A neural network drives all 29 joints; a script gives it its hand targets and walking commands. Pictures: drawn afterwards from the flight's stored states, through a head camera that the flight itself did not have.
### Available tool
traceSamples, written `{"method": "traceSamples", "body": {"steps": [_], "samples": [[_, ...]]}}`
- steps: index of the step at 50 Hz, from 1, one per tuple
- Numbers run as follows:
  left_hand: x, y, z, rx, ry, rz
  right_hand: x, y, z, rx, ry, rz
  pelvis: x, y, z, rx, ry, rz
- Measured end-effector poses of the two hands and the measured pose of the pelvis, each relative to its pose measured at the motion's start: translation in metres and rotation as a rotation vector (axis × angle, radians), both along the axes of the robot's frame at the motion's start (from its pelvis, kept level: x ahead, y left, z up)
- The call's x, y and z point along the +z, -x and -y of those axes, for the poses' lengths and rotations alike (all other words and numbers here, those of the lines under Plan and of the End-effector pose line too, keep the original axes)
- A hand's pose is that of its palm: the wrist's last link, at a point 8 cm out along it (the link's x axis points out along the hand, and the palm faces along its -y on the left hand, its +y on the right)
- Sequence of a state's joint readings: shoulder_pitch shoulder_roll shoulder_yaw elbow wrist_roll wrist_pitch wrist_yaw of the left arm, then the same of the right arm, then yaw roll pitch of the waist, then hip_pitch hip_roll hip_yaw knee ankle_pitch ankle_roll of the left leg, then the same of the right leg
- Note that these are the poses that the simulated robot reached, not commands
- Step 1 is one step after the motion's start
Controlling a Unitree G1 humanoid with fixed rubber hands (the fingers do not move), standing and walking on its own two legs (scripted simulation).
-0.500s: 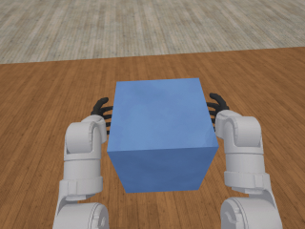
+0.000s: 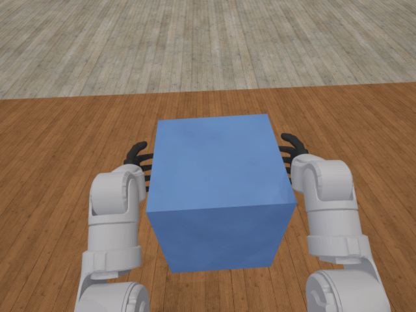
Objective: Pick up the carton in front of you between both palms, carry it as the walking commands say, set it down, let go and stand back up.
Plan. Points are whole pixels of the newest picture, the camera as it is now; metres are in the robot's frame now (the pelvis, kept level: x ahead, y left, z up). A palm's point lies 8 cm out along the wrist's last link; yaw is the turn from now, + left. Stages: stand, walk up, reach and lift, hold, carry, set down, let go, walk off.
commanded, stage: carry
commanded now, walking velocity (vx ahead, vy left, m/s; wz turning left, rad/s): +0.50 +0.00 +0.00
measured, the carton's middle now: (217, 197) +0.35 +0.01 +0.03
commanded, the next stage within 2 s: none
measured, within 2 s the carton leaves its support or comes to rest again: neither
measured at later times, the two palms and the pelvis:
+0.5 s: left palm (169, 86) +0.70 +0.14 +0.06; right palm (277, 91) +0.67 -0.16 +0.06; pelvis +0.33 +0.02 -0.06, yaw -2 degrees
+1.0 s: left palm (177, 55) +1.00 +0.15 +0.00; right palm (256, 50) +1.01 -0.15 +0.00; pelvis +0.65 -0.01 -0.12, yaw +0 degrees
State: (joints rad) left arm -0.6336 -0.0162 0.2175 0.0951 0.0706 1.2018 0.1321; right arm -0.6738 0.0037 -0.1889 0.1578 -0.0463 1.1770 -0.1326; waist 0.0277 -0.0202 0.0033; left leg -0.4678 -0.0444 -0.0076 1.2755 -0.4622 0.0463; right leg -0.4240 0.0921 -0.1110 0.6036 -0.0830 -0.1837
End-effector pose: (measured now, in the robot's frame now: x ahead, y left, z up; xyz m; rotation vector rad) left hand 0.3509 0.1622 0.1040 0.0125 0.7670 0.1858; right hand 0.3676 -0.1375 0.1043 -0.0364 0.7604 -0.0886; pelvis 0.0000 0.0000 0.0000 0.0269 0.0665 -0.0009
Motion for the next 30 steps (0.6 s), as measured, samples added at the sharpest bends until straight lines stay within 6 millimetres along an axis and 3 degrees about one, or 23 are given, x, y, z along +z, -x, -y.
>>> {"method": "traceSamples", "body": {"steps": [4,10,16,19,21,25,30], "samples": [[-0.005,-0.042,-0.005,0.032,0.008,-0.018,-0.006,-0.049,-0.005,0.014,-0.011,-0.019,0.007,-0.043,0.006,0.008,-0.013,-0.016],[0.003,-0.123,-0.005,0.032,0.012,0.031,-0.004,-0.123,-0.005,-0.009,-0.034,0.027,0.009,-0.119,0.004,-0.005,-0.018,-0.036],[0.010,-0.219,-0.007,-0.006,-0.001,0.120,0.001,-0.210,-0.007,-0.033,-0.035,0.118,-0.017,-0.212,-0.007,-0.029,0.011,-0.028],[-0.002,-0.274,-0.005,-0.054,0.004,0.154,-0.006,-0.253,-0.004,-0.061,-0.008,0.154,-0.047,-0.265,-0.013,-0.055,0.044,0.000],[-0.017,-0.306,0.003,-0.092,0.016,0.137,-0.017,-0.275,0.003,-0.084,0.023,0.138,-0.060,-0.289,-0.015,-0.047,0.019,-0.001],[-0.044,-0.350,0.022,-0.158,0.002,0.021,-0.046,-0.302,0.022,-0.140,0.017,0.020,-0.061,-0.330,-0.025,-0.036,0.031,-0.006],[-0.059,-0.406,0.031,-0.170,0.017,-0.026,-0.058,-0.352,0.029,-0.172,0.009,-0.027,-0.054,-0.383,-0.029,-0.047,0.051,-0.021]]}}
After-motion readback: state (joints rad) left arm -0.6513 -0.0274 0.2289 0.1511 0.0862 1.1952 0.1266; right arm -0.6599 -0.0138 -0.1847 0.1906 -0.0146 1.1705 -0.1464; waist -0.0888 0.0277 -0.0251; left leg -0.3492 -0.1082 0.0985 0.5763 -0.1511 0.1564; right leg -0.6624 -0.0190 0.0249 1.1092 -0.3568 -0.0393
